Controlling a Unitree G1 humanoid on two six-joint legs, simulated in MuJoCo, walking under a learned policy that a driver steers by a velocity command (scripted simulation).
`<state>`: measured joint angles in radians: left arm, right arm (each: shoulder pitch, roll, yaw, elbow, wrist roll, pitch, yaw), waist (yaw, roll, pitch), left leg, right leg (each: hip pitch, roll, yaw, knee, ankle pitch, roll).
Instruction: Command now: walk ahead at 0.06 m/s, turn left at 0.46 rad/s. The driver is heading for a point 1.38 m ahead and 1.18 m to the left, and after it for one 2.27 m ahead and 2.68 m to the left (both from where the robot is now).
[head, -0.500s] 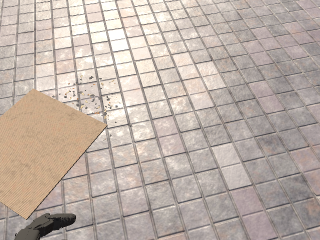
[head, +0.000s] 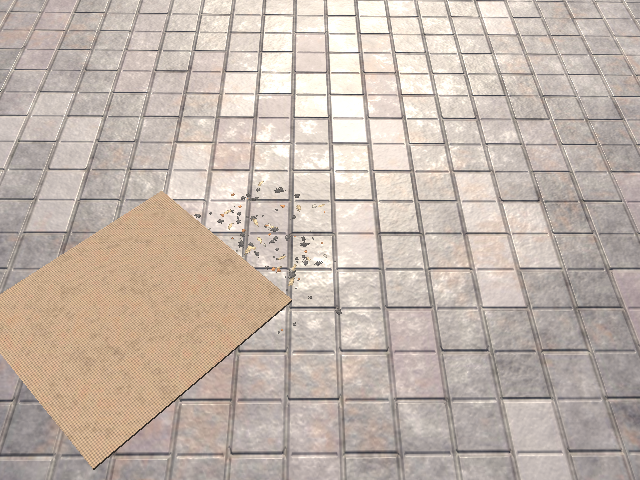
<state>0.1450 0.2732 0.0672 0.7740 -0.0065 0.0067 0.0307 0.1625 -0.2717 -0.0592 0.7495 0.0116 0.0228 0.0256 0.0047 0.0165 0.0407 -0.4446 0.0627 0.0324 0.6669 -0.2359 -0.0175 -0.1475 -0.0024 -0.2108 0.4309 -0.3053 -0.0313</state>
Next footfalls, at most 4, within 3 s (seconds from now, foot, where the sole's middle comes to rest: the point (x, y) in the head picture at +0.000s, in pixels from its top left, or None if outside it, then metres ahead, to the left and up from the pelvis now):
0.02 left None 0.10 0.11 -0.77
0.48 right None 0.13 -0.12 -0.77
0.90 left None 0.00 0.12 -0.77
1.38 right None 0.16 -0.03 -0.77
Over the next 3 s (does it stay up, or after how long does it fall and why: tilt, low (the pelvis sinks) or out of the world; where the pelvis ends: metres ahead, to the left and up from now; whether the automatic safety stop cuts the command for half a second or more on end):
stays up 0.05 0.02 0.00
